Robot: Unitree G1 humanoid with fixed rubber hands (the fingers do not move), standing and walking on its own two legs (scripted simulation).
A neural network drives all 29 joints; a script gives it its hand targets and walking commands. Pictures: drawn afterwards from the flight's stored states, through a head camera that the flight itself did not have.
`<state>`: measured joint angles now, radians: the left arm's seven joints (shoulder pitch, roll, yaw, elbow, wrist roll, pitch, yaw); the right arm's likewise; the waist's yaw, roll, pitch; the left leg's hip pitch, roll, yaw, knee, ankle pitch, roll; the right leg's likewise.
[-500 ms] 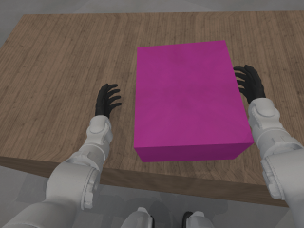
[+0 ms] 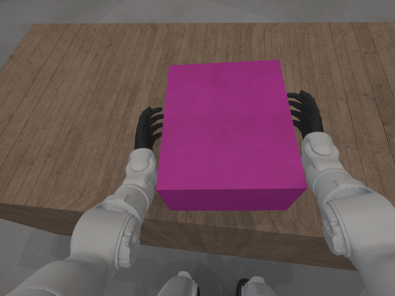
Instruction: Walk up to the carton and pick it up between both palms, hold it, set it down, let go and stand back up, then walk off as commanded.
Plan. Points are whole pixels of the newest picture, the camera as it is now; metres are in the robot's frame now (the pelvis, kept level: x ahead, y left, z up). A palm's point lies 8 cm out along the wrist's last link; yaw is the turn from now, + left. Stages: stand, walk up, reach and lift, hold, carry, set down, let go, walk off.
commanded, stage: reach and lift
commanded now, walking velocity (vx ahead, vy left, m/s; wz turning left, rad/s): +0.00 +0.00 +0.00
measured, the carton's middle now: (225, 134) +0.45 +0.02 -0.01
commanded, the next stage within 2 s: none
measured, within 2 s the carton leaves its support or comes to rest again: leaves its support in 1.84 s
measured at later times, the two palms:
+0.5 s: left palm (145, 145) +0.40 +0.19 +0.01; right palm (309, 129) +0.46 -0.16 +0.02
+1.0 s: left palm (146, 148) +0.39 +0.19 +0.01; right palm (310, 134) +0.45 -0.16 +0.02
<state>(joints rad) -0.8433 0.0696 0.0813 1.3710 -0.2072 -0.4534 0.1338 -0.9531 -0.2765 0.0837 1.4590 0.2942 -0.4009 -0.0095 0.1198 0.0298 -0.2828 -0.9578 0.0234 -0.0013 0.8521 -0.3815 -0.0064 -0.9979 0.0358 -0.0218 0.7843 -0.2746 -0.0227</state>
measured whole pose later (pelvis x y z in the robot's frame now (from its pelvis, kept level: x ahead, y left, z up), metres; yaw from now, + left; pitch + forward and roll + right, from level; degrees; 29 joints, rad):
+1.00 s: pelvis +0.03 +0.00 +0.03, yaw +0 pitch +26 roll -2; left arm -0.72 0.03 0.31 1.38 0.04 -0.70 0.09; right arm -0.84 -0.21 -0.32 1.48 -0.19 -0.65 -0.04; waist 0.08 0.04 -0.19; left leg -0.76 0.03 0.01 0.60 -0.30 0.00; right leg -0.78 0.04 -0.02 0.51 -0.18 -0.02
